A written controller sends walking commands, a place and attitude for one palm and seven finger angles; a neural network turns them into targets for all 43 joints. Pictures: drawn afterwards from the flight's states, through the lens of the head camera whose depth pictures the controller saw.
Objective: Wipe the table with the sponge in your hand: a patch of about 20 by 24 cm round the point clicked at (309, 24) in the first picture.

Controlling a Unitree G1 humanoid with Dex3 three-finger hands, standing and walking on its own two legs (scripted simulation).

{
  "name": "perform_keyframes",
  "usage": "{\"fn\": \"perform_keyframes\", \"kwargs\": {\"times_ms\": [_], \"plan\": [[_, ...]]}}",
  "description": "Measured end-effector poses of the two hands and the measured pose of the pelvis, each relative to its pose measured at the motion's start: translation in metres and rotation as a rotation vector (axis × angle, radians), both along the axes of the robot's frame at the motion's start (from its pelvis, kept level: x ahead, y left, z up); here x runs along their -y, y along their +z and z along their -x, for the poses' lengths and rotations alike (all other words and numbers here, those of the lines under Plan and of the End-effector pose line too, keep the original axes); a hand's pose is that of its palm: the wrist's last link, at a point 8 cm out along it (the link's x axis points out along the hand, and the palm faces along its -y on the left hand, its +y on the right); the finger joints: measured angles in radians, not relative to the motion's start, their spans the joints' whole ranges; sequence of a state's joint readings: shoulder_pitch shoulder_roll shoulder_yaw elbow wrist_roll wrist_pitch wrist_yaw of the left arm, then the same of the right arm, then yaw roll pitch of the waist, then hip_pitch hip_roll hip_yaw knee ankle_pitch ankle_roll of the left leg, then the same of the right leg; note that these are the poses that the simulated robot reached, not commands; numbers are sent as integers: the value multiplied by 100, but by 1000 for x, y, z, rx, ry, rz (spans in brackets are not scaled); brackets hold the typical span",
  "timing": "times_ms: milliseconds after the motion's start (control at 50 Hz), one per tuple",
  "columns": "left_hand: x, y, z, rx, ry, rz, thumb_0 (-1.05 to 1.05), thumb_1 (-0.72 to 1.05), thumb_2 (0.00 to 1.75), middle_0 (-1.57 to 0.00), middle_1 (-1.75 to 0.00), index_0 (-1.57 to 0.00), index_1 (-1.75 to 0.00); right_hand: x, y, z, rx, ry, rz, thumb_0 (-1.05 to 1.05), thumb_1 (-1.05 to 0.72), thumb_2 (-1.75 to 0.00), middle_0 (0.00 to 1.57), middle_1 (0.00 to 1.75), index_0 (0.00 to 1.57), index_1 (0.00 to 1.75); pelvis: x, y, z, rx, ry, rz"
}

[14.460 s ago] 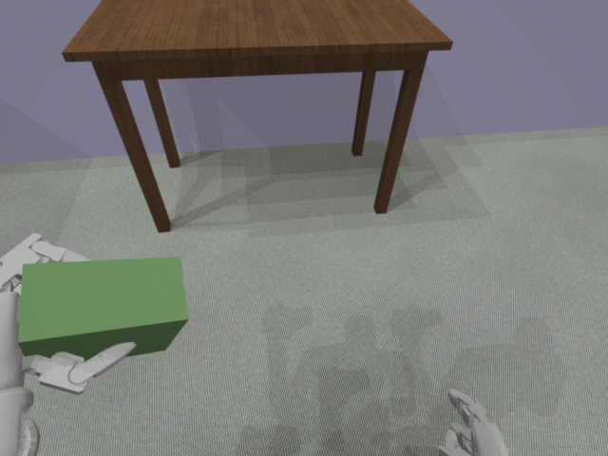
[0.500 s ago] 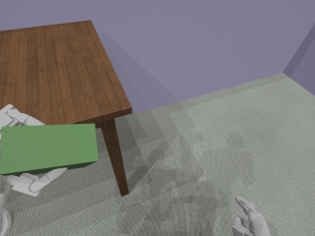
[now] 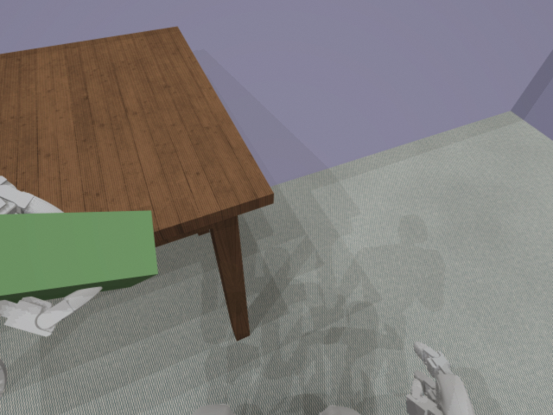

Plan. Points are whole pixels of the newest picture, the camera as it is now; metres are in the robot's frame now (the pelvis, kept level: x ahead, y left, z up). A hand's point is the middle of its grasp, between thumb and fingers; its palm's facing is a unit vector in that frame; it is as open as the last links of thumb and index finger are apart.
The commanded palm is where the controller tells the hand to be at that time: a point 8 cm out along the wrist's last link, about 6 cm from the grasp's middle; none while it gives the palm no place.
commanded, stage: shuffle to correct the standing spot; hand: left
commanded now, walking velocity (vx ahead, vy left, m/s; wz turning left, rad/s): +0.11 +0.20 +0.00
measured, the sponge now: (98, 256) +0.24 +0.21 +0.16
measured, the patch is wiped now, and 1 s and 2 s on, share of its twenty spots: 0.00 0.00 0.00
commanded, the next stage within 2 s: come to a stop and stand still in 1.18 s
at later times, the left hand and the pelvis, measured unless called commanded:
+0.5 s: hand out of the picture +0.24 +0.34 +0.19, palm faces +0.41 -0.79 -0.45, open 10.1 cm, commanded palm +0.17 +0.38 +0.20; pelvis +0.01 +0.10 +0.00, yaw +0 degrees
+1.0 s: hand out of the picture +0.23 +0.45 +0.19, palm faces +0.42 -0.80 -0.43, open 10.1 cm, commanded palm +0.17 +0.48 +0.20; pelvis +0.01 +0.20 +0.00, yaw +1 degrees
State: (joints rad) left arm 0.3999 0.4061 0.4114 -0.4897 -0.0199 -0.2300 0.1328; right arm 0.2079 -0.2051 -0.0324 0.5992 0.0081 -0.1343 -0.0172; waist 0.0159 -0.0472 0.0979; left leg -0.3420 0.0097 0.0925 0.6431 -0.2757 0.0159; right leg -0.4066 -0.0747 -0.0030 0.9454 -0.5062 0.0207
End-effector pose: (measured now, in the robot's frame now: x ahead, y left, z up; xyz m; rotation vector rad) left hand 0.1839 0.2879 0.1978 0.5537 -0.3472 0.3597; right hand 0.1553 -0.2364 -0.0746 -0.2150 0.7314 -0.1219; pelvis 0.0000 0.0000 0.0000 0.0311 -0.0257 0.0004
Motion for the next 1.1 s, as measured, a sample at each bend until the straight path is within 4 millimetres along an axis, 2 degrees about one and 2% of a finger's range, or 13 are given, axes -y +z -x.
{"fn": "perform_keyframes", "kwargs": {"times_ms": [80,160,320,420,500,640,780,860,920,1020,1100], "plan": [[3,12,0,24,-21,-7,-1,-50,103,-75,-134,-74,-134,-22,4,-14,64,25,-58,2,-90,-90,20,30,20,30,-7,1,-3,-10,-6,6],[0,17,3,22,-30,-24,-1,-50,103,-75,-134,-74,-134,-37,-3,-22,52,55,-81,2,-90,-90,21,30,20,30,-17,0,-6,-16,1,17],[-46,9,1,-30,41,35,-1,-50,103,-75,-134,-74,-134,-57,5,-12,-60,43,-22,2,-90,-90,21,30,20,30,-49,15,-15,-20,-2,-21],[-74,4,-11,27,-10,24,-1,-51,103,-75,-134,-74,-134,-73,-1,-14,-30,-10,36,2,-90,-90,21,30,20,30,-85,-1,-18,-12,7,-3],[-92,6,-19,20,-20,-18,-1,-51,103,-75,-134,-74,-134,-99,-4,-14,-3,-33,-12,2,-90,-90,20,30,20,30,-98,-3,-14,-9,-2,-2],[-98,17,-8,7,-29,-29,-1,-51,103,-75,-134,-74,-134,-136,-17,-9,-25,15,-94,2,-90,-90,21,30,20,30,-117,0,-16,-11,3,17],[-144,10,-2,-30,41,21,-1,-51,103,-75,-134,-74,-134,-157,-5,-1,-100,20,-40,2,-90,-90,21,30,20,30,-147,14,-19,-16,0,-16],[-169,2,-5,4,23,51,-1,-51,103,-75,-135,-74,-134,-169,-2,-9,-53,1,27,2,-90,-90,21,30,20,30,-177,3,-19,-12,12,9],[-185,-1,-9,22,1,37,-1,-51,103,-75,-135,-74,-134,-185,0,-14,-18,-29,27,2,-90,-90,20,30,20,30,-191,-1,-14,-4,10,-2],[-198,10,-5,17,-3,8,-1,-51,103,-75,-135,-74,-134,-217,5,-19,31,-11,-36,2,-90,-90,20,30,20,30,-203,2,-13,-15,12,8],[-204,17,3,22,12,-18,-1,-51,103,-75,-135,-74,-134,-236,-5,-22,27,31,-69,2,-90,-90,21,30,20,30,-212,1,-16,-18,15,23]]}}
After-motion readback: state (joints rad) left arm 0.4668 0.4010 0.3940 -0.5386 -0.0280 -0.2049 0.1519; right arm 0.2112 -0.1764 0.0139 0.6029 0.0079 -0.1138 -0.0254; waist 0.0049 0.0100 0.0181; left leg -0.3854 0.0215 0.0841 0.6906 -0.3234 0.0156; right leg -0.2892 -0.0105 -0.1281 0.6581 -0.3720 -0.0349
